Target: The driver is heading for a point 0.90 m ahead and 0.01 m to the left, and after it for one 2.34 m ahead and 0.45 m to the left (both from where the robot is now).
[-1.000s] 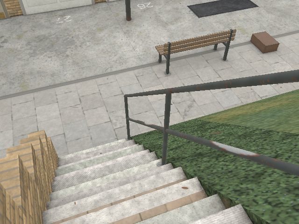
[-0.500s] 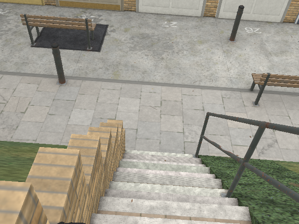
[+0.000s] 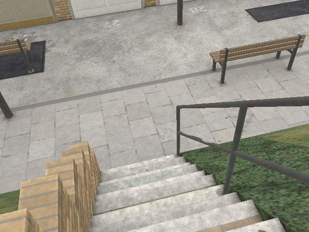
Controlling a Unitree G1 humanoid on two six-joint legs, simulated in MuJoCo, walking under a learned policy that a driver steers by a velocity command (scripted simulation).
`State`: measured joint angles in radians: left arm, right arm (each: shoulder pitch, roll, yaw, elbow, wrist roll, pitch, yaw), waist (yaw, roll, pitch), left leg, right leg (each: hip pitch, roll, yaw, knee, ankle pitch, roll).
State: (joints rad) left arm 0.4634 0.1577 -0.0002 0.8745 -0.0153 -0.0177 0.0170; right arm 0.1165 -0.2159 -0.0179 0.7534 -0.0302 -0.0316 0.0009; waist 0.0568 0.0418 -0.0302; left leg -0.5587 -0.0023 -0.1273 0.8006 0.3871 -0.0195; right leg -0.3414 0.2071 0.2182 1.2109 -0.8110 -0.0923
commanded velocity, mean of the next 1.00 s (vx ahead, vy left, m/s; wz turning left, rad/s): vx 1.00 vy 0.00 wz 0.06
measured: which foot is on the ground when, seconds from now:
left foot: up 0.00-0.06, down 0.08-0.54, up 0.56-0.86, down 0.88-1.00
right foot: down 0.00-0.08, up 0.10-0.54, down 0.56-0.88, up 0.90-1.00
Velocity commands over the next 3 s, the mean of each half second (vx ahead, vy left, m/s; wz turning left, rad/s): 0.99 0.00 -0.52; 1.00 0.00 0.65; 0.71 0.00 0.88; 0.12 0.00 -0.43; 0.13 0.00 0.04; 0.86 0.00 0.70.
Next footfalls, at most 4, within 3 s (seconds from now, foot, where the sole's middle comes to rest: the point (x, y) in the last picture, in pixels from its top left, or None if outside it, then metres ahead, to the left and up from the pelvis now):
0.08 left None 0.09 0.14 -0.87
0.56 right None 0.40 -0.16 -1.10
0.88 left None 0.61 -0.02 -1.29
1.36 right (208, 229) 0.92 -0.20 -1.52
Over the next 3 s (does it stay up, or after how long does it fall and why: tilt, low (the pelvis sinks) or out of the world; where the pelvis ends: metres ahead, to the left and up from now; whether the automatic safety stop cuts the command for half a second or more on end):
stays up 1.17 -0.10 -1.05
